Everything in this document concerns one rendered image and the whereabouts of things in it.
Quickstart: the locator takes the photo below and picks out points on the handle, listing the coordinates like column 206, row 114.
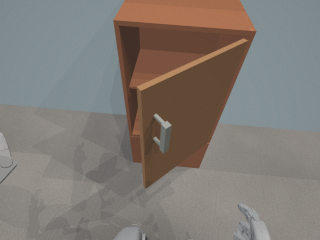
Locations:
column 165, row 134

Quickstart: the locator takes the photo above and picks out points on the robot left shin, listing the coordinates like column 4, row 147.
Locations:
column 135, row 225

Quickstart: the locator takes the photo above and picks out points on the left robot hand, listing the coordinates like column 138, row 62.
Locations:
column 7, row 164

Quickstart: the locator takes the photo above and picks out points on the cupboard door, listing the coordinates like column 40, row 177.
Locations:
column 190, row 99

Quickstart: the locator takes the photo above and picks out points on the robot left thigh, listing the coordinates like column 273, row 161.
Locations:
column 131, row 233

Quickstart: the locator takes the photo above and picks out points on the right robot hand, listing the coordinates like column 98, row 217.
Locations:
column 257, row 230

